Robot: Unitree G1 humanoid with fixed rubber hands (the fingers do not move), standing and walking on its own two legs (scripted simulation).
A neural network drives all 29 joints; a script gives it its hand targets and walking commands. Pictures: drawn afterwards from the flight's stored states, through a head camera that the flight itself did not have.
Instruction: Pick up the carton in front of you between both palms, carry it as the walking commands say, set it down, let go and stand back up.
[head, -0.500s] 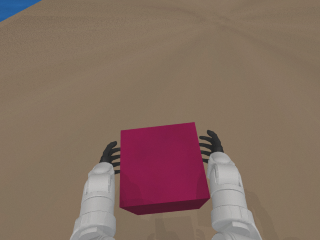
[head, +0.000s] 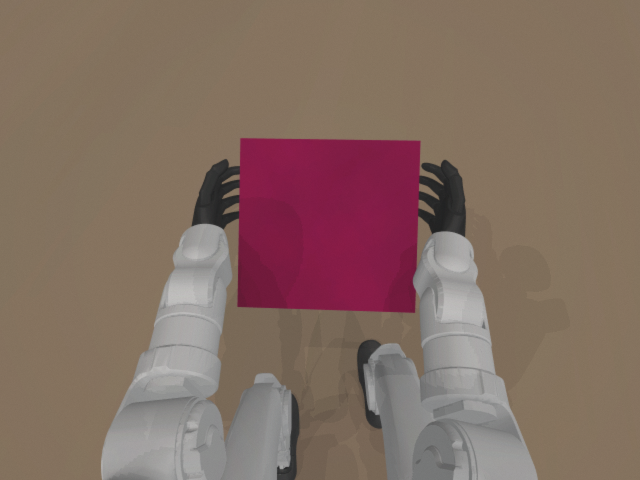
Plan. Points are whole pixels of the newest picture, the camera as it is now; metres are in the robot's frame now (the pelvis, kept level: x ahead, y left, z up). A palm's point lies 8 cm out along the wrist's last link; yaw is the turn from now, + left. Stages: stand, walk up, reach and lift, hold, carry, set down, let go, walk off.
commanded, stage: set down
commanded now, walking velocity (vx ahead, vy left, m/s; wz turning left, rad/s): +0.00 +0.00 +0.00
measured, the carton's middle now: (328, 225) +0.45 -0.04 -0.17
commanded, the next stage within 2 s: none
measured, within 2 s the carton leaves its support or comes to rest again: rests again in 1.98 s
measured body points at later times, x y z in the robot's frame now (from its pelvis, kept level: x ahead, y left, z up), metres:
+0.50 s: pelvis -0.01 +0.01 -0.11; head +0.28 +0.00 +0.23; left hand +0.50 +0.10 -0.23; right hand +0.44 -0.19 -0.22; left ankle +0.03 +0.11 -0.61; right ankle +0.13 -0.13 -0.61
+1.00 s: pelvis -0.03 +0.00 -0.21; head +0.33 +0.00 +0.06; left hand +0.55 +0.08 -0.38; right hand +0.46 -0.21 -0.36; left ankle +0.03 +0.11 -0.61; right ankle +0.13 -0.13 -0.61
